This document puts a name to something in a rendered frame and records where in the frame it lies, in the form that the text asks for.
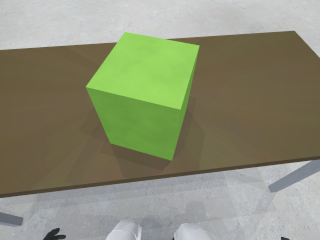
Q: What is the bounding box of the robot thigh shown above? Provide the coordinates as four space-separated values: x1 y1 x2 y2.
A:
106 219 142 240
174 224 214 240

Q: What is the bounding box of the right robot thigh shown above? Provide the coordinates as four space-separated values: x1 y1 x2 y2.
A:
174 224 214 240

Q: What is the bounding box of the left robot hand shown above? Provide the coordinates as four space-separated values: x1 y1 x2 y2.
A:
43 228 66 240

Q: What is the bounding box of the left robot thigh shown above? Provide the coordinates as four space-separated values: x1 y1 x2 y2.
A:
106 219 142 240

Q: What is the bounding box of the table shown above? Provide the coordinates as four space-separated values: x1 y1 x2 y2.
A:
0 30 320 227

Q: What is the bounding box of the carton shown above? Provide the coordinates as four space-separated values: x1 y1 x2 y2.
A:
86 32 200 161

